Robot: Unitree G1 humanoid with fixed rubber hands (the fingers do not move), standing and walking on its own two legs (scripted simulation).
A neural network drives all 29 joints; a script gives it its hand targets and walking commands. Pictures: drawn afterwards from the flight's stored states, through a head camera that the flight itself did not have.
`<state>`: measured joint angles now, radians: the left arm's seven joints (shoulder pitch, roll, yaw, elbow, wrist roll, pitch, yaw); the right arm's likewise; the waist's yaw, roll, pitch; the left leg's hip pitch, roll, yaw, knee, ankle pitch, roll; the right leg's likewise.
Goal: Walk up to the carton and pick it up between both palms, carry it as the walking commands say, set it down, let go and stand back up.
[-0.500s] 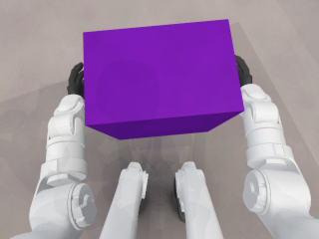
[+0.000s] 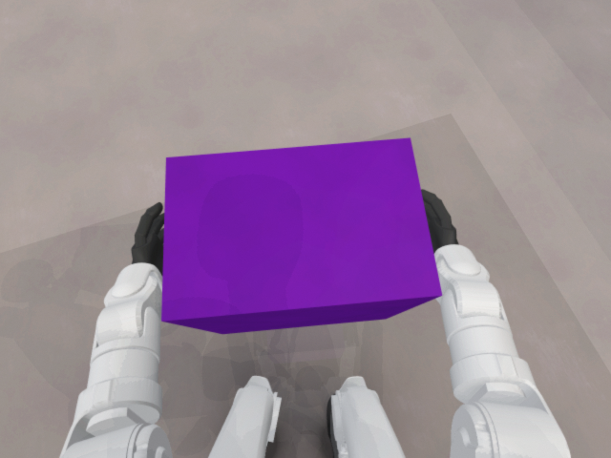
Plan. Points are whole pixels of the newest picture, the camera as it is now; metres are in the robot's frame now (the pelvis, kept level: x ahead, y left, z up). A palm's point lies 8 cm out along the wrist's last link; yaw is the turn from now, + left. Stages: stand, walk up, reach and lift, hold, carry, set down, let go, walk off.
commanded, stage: reach and lift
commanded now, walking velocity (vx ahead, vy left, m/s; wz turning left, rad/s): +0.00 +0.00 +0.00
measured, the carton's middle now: (298, 254) +0.41 +0.03 -0.11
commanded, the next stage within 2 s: none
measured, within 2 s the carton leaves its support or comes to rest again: neither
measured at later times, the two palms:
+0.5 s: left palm (104, 260) +0.35 +0.23 +0.03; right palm (459, 237) +0.39 -0.16 +0.03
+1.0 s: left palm (61, 255) +0.33 +0.23 +0.10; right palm (495, 238) +0.36 -0.16 +0.09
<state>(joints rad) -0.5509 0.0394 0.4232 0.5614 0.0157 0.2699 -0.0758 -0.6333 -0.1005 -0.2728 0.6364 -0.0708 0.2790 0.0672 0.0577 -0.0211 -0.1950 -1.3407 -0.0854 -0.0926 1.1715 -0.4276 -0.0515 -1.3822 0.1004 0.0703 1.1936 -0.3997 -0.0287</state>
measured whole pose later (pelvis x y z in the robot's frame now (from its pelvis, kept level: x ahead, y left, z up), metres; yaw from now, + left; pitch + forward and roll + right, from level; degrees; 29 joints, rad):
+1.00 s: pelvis +0.05 +0.02 +0.11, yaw -1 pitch +13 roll +0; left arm -0.22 -0.03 0.33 0.41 0.11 0.43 -0.09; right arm -0.27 -0.04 -0.25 0.47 -0.13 0.42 0.12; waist 0.07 0.01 -0.19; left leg -0.53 -0.06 -0.12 0.55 -0.25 0.00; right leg -0.55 0.07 0.11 0.56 -0.23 -0.01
